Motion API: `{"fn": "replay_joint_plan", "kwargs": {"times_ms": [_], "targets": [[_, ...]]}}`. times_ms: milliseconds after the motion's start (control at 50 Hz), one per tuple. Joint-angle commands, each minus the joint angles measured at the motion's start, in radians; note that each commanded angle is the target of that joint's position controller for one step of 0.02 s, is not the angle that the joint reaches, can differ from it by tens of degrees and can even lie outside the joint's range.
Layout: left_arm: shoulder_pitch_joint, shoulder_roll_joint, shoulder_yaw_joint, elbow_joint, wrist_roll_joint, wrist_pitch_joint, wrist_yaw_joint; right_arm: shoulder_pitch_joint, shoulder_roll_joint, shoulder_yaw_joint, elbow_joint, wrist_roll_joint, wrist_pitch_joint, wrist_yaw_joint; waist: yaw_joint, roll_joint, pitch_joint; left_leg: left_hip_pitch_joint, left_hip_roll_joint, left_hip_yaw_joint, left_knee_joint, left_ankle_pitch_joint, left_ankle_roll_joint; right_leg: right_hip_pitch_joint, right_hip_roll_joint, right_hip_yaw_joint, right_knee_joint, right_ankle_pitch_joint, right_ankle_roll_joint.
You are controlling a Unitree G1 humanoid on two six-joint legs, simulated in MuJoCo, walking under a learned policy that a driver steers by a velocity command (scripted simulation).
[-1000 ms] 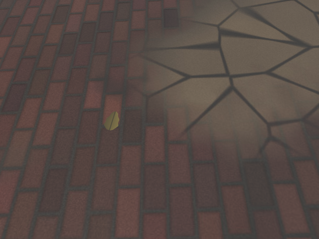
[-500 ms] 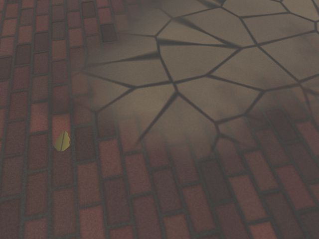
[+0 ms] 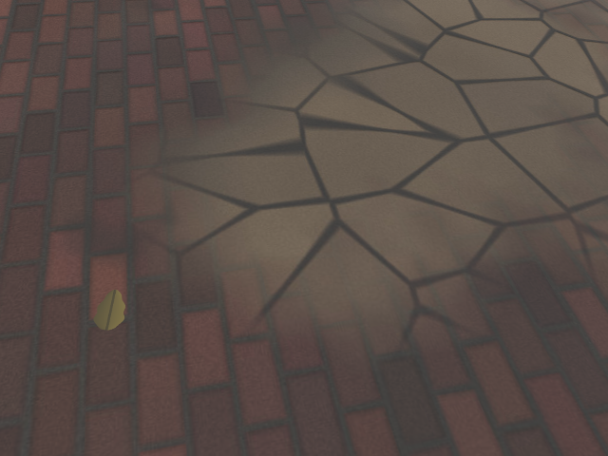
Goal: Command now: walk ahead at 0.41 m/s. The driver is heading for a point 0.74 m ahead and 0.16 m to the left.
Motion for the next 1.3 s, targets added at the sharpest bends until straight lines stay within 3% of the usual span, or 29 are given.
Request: {"fn": "replay_joint_plan", "kwargs": {"times_ms": [20, 120, 200, 280, 340, 380, 400, 420, 440, 460, 480, 520, 540, 580, 640, 740, 840, 900, 920, 940, 960, 980, 1000, 1020, 1040, 1060, 1160, 1220, 1300], "targets": [[-0.119, 0.101, 0.027, -0.109, 0.012, -0.048, -0.002, 0.035, -0.137, -0.021, -0.048, -0.009, -0.014, -0.006, -0.037, 0.137, 0.109, 0.251, 0.301, -0.485, -0.398, -0.220, 0.138, -0.482, -0.102, 0.027, 0.129, 0.144, -0.019], [-0.170, 0.049, 0.018, -0.115, 0.024, -0.042, -0.017, 0.101, -0.119, -0.010, -0.029, -0.005, -0.006, -0.018, -0.045, 0.112, 0.073, 0.258, 0.216, -0.237, -0.416, 0.249, 0.121, -0.447, -0.106, -0.036, -0.023, 0.351, 0.033], [-0.309, 0.008, -0.003, -0.161, 0.017, -0.054, -0.032, 0.137, -0.129, -0.009, -0.012, -0.002, 0.008, -0.034, -0.080, 0.113, 0.099, 0.211, 0.182, -0.133, -0.438, 0.348, 0.106, -0.362, -0.079, -0.078, -0.283, 0.506, 0.056], [-0.416, 0.007, -0.010, -0.195, 0.009, -0.066, -0.058, 0.194, -0.139, -0.013, 0.017, 0.007, 0.019, -0.038, -0.099, 0.104, 0.140, 0.258, 0.223, -0.123, -0.429, 0.367, 0.117, -0.326, -0.050, -0.088, -0.426, 0.542, 0.037], [-0.434, 0.034, -0.003, -0.210, 0.009, -0.075, -0.071, 0.201, -0.149, -0.022, 0.029, 0.013, 0.031, -0.042, -0.065, 0.117, 0.126, 0.354, 0.265, -0.134, -0.349, 0.558, 0.105, -0.291, -0.029, -0.079, -0.480, 0.458, -0.009], [-0.319, 0.089, 0.021, -0.186, 0.015, -0.075, -0.062, 0.183, -0.180, -0.033, 0.024, 0.010, 0.041, -0.046, 0.015, 0.157, 0.025, 0.385, 0.260, -0.142, -0.189, 0.909, 0.086, -0.109, 0.025, -0.103, -0.483, 0.377, -0.048], [-0.155, 0.132, 0.044, -0.142, 0.014, -0.073, -0.050, 0.159, -0.178, -0.031, 0.015, 0.005, 0.048, -0.047, 0.105, 0.155, -0.084, 0.329, 0.220, -0.115, -0.007, 0.986, 0.062, 0.122, 0.033, -0.114, -0.511, 0.416, -0.080], [0.045, 0.187, 0.060, -0.099, 0.028, -0.067, -0.033, 0.143, -0.147, -0.017, -0.014, -0.011, 0.046, -0.048, 0.183, 0.110, -0.244, 0.091, 0.179, -0.115, 0.267, 0.731, 0.035, 0.491, -0.121, 0.040, -0.436, 0.420, -0.137], [0.104, 0.258, 0.075, -0.074, 0.038, -0.064, -0.035, 0.306, 0.018, 0.027, -0.030, -0.007, 0.030, -0.037, 0.089, -0.179, -0.425, -0.323, -0.014, -0.093, 0.655, -0.081, -0.032, 0.873, -0.409, 0.533, -0.494, 0.187, -0.292], [0.108, 0.145, 0.049, -0.076, 0.035, -0.062, -0.031, 0.248, -0.092, 0.002, -0.010, 0.023, 0.014, -0.034, 0.140, -0.139, -0.426, -0.407, -0.009, -0.215, 0.776, -0.247, -0.029, 0.803, -0.421, 0.670, -0.635, 0.049, -0.272], [0.026, 0.108, 0.033, -0.072, 0.029, -0.061, -0.025, 0.124, -0.155, -0.023, -0.057, 0.053, 0.008, -0.034, 0.127, -0.106, -0.219, -0.472, 0.043, -0.192, 0.794, -0.174, -0.026, 0.641, -0.382, 0.490, -0.675, 0.060, -0.216], [-0.087, 0.062, 0.022, -0.059, 0.034, -0.069, -0.026, 0.043, -0.125, -0.025, -0.076, 0.032, 0.009, -0.043, 0.060, -0.008, -0.049, -0.413, 0.118, -0.156, 0.708, -0.032, -0.032, 0.354, -0.307, 0.264, -0.747, 0.245, -0.178], [-0.118, 0.045, 0.019, -0.052, 0.045, -0.079, -0.028, 0.077, -0.105, -0.029, -0.067, 0.029, 0.023, -0.043, 0.018, -0.042, -0.033, -0.343, 0.147, -0.167, 0.680, 0.009, -0.035, 0.270, -0.276, 0.179, -0.782, 0.292, -0.166], [-0.154, 0.035, 0.023, -0.034, 0.043, -0.095, -0.033, 0.116, -0.062, -0.026, -0.055, 0.032, 0.053, -0.043, -0.017, -0.048, -0.005, -0.292, 0.162, -0.157, 0.655, 0.022, -0.047, 0.175, -0.256, 0.083, -0.840, 0.331, -0.174], [-0.164, 0.070, 0.034, -0.001, 0.043, -0.106, -0.028, 0.047, -0.054, -0.028, -0.096, 0.021, 0.075, -0.047, -0.025, -0.028, 0.061, -0.369, 0.178, -0.165, 0.570, 0.105, -0.068, 0.128, -0.259, -0.025, -0.885, 0.393, -0.178], [-0.123, 0.122, 0.044, 0.026, 0.041, -0.090, -0.010, -0.115, -0.032, -0.014, -0.151, 0.017, 0.050, -0.012, 0.035, 0.013, 0.086, -0.375, 0.157, -0.088, 0.257, 0.360, -0.063, 0.196, -0.224, -0.187, -0.882, 0.475, -0.149], [-0.035, 0.170, 0.059, 0.063, 0.016, -0.049, -0.005, -0.254, -0.040, -0.010, -0.235, 0.017, 0.049, 0.020, 0.080, 0.020, 0.114, -0.443, 0.130, -0.028, 0.111, 0.284, -0.020, 0.402, -0.289, -0.229, -0.808, 0.559, -0.125], [-0.059, 0.210, 0.070, 0.056, 0.002, -0.023, 0.001, -0.187, -0.091, -0.037, -0.253, 0.014, 0.060, 0.027, 0.012, -0.029, 0.032, -0.297, 0.041, 0.049, 0.099, 0.129, 0.037, 0.465, -0.293, -0.270, -0.607, 0.979, -0.088], [-0.075, 0.214, 0.070, 0.050, -0.002, -0.014, 0.003, -0.068, -0.129, -0.061, -0.229, 0.017, 0.064, 0.023, -0.061, -0.030, -0.036, -0.141, -0.008, 0.074, 0.073, 0.121, 0.066, 0.436, -0.272, -0.292, -0.435, 1.080, -0.069], [-0.076, 0.189, 0.058, 0.044, 0.001, -0.013, 0.006, 0.108, -0.191, -0.098, -0.184, 0.021, 0.071, 0.008, -0.149, 0.003, -0.128, 0.130, -0.043, 0.052, 0.025, 0.170, 0.106, 0.302, -0.229, -0.313, -0.189, 1.001, -0.030], [0.004, 0.077, 0.022, 0.001, 0.042, -0.027, 0.002, 0.177, -0.316, -0.130, -0.169, 0.025, 0.077, -0.013, -0.104, 0.244, -0.219, 0.494, 0.195, -0.366, 0.003, 0.131, 0.238, -0.105, -0.114, -0.309, 0.189, 0.366, 0.035], [-0.007, 0.046, 0.000, -0.027, 0.040, -0.065, -0.012, 0.150, -0.313, -0.116, -0.216, 0.021, 0.059, -0.004, -0.072, 0.275, -0.379, 0.654, 0.353, -0.882, -0.200, -0.068, 0.386, -0.348, 0.051, -0.066, 0.407, -0.173, 0.057], [-0.127, 0.143, 0.023, -0.043, -0.004, -0.089, -0.023, 0.118, -0.224, -0.086, -0.223, 0.006, 0.043, 0.006, -0.121, 0.152, -0.301, 0.600, 0.356, -0.791, -0.262, 0.023, 0.320, -0.443, -0.007, 0.028, 0.443, -0.114, 0.037], [-0.150, 0.138, 0.020, -0.051, -0.017, -0.099, -0.024, 0.063, -0.187, -0.073, -0.222, -0.004, 0.033, 0.006, -0.086, 0.118, -0.177, 0.457, 0.329, -0.619, -0.240, 0.221, 0.281, -0.439, -0.050, 0.010, 0.385, -0.035, 0.022], [-0.137, 0.130, 0.019, -0.032, 0.004, -0.096, -0.013, -0.012, -0.149, -0.062, -0.229, -0.002, 0.030, 0.004, -0.037, 0.043, -0.099, 0.306, 0.284, -0.465, -0.213, 0.453, 0.241, -0.385, -0.099, -0.002, 0.303, 0.024, 0.028], [-0.122, 0.139, 0.027, -0.018, 0.024, -0.084, -0.006, -0.059, -0.116, -0.052, -0.239, -0.006, 0.029, -0.001, -0.006, 0.054, -0.075, 0.198, 0.249, -0.366, -0.212, 0.603, 0.217, -0.306, -0.127, -0.002, 0.239, 0.052, 0.035], [-0.085, 0.078, 0.014, 0.000, 0.040, -0.030, 0.005, -0.079, -0.139, -0.052, -0.220, -0.010, 0.024, -0.025, 0.038, 0.084, -0.076, 0.056, 0.179, -0.177, -0.254, 0.891, 0.200, -0.196, -0.099, -0.041, 0.041, 0.207, 0.096], [-0.159, 0.055, 0.001, -0.013, 0.038, -0.032, -0.001, -0.079, -0.131, -0.047, -0.199, -0.006, 0.041, -0.041, 0.008, 0.115, -0.081, 0.073, 0.134, -0.109, -0.244, 0.817, 0.154, -0.157, -0.080, -0.051, -0.190, 0.386, 0.102], [-0.223, 0.070, 0.002, -0.023, 0.035, -0.042, -0.020, -0.050, -0.124, -0.039, -0.154, -0.012, 0.055, -0.045, -0.030, 0.128, -0.075, 0.128, 0.170, -0.149, -0.219, 0.707, 0.143, -0.110, -0.055, -0.038, -0.353, 0.479, 0.087]]}}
